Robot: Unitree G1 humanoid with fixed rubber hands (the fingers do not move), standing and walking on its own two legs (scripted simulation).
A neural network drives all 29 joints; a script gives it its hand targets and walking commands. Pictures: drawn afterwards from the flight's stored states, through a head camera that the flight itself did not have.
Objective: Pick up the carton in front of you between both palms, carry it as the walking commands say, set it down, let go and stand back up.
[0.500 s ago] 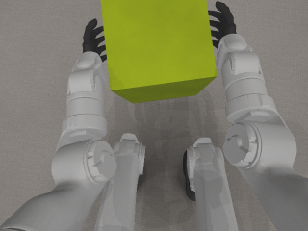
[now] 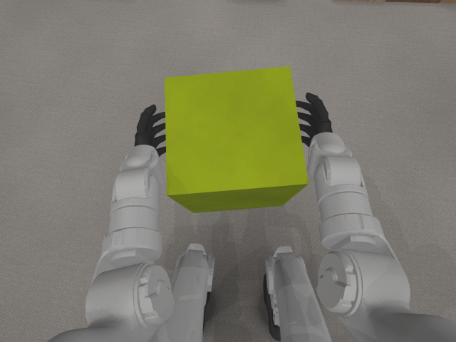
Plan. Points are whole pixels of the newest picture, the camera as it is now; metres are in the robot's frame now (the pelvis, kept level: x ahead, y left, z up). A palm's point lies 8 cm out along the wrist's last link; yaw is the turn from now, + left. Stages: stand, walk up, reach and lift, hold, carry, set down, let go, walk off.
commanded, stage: reach and lift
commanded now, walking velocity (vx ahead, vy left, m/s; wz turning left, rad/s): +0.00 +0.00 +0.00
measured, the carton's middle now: (233, 152) +0.46 +0.02 -0.11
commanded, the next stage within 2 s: hold in 1.86 s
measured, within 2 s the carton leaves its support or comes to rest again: neither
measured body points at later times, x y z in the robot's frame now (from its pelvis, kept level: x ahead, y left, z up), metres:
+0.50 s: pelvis +0.04 +0.00 +0.13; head +0.13 +0.01 +0.58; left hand +0.40 +0.17 +0.10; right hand +0.41 -0.14 +0.11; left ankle +0.09 +0.14 -0.54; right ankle +0.08 -0.12 -0.54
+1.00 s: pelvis +0.06 +0.01 +0.20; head +0.03 +0.01 +0.65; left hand +0.37 +0.16 +0.21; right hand +0.37 -0.14 +0.22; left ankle +0.09 +0.14 -0.54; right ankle +0.09 -0.12 -0.54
